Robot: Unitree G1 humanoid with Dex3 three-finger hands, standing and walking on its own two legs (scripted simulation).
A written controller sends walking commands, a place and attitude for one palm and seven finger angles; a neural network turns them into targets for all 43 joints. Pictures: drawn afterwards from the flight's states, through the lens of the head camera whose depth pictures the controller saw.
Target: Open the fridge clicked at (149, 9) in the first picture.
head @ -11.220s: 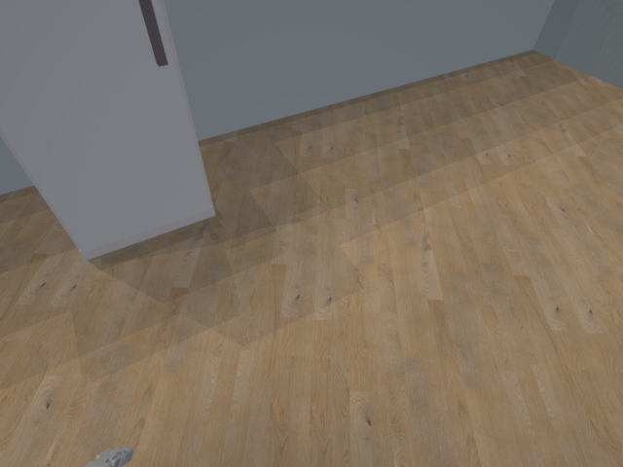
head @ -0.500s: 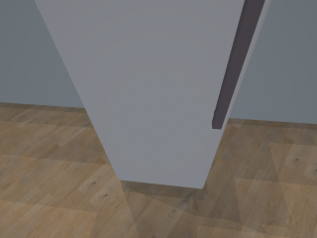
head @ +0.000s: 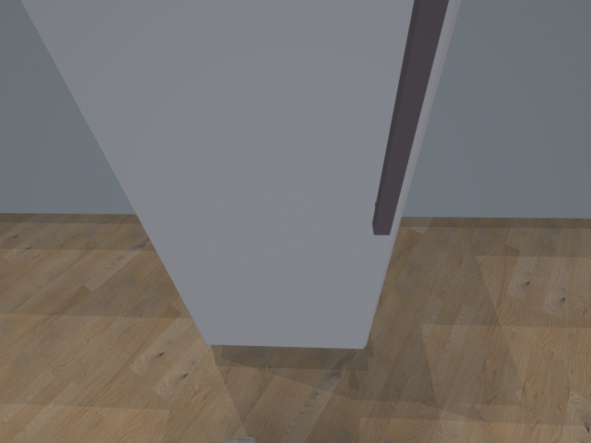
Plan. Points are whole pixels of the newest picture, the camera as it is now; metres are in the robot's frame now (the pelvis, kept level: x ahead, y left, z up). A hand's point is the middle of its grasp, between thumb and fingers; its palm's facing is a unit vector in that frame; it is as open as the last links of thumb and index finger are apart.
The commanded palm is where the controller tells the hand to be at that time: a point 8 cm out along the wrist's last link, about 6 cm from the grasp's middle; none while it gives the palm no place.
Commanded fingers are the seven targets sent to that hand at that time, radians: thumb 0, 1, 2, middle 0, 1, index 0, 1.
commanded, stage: come to a stop and stand still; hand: right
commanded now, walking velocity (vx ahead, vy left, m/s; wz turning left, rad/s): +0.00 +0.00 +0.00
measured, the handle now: (405, 94) +0.49 -0.11 +0.24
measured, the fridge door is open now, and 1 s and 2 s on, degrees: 0 0 0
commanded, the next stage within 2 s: look again from close up in 0.94 s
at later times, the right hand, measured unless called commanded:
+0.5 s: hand out of the picture -0.04 -0.18 -0.16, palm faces +0.00 +0.98 -0.21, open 7.4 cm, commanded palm none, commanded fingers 0.00 -0.90 -0.90 0.20 0.30 0.20 0.30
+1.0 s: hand out of the picture -0.03 -0.18 -0.16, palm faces -0.02 +0.98 -0.22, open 7.4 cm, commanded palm none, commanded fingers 0.00 -0.90 -0.90 0.20 0.30 0.20 0.30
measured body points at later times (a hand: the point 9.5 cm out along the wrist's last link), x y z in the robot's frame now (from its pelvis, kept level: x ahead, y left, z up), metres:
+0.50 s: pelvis -0.03 +0.00 +0.02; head -0.04 +0.01 +0.47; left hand -0.02 +0.24 -0.14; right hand -0.04 -0.23 -0.14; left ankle -0.02 +0.12 -0.72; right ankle -0.01 -0.09 -0.72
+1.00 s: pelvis -0.04 +0.00 +0.01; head -0.04 +0.00 +0.46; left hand -0.04 +0.23 -0.15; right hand -0.03 -0.23 -0.14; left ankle -0.02 +0.12 -0.72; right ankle -0.01 -0.09 -0.72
